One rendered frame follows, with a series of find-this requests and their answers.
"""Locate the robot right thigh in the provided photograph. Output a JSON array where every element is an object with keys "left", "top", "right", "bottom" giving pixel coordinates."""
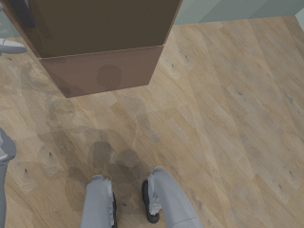
[{"left": 147, "top": 170, "right": 204, "bottom": 228}]

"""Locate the left robot hand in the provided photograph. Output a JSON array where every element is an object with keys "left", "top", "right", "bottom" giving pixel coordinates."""
[{"left": 0, "top": 3, "right": 28, "bottom": 56}]

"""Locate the cupboard door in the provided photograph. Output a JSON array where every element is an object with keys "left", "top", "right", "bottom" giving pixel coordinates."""
[{"left": 3, "top": 0, "right": 181, "bottom": 59}]

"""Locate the robot thigh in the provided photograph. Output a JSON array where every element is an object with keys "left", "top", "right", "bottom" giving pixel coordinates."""
[
  {"left": 147, "top": 170, "right": 204, "bottom": 228},
  {"left": 80, "top": 178, "right": 114, "bottom": 228}
]

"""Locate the handle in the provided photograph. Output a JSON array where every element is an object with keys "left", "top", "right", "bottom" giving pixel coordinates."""
[{"left": 8, "top": 0, "right": 36, "bottom": 29}]

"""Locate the robot left thigh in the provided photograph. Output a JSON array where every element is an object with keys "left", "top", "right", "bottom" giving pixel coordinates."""
[{"left": 80, "top": 178, "right": 114, "bottom": 228}]

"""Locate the robot left upper arm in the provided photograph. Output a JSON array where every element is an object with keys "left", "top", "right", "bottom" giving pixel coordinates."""
[{"left": 0, "top": 127, "right": 17, "bottom": 228}]

